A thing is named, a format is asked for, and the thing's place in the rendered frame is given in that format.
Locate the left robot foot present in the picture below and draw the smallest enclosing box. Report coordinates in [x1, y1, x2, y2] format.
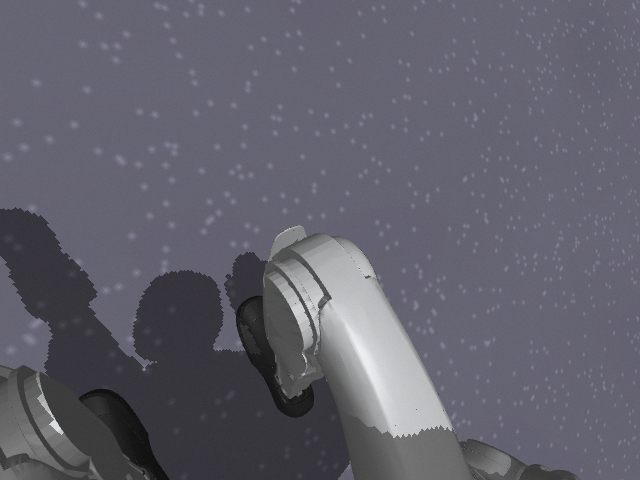
[78, 389, 170, 480]

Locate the right robot foot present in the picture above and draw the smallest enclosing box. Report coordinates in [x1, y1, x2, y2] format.
[236, 296, 314, 418]

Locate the right robot hand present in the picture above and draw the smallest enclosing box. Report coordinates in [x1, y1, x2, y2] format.
[459, 439, 528, 480]

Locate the right robot arm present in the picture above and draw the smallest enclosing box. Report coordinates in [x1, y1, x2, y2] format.
[519, 464, 581, 480]

